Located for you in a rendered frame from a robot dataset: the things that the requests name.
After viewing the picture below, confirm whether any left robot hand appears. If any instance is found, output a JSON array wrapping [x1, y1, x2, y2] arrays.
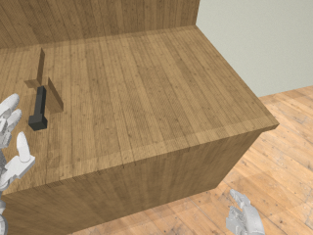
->
[[0, 93, 35, 199]]

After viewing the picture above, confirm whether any right robot hand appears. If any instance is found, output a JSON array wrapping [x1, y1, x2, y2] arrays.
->
[[226, 189, 265, 235]]

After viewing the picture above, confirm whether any tap lever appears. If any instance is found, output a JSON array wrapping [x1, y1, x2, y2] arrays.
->
[[28, 85, 48, 131]]

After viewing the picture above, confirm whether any counter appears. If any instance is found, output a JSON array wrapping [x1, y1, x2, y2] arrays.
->
[[0, 0, 280, 235]]

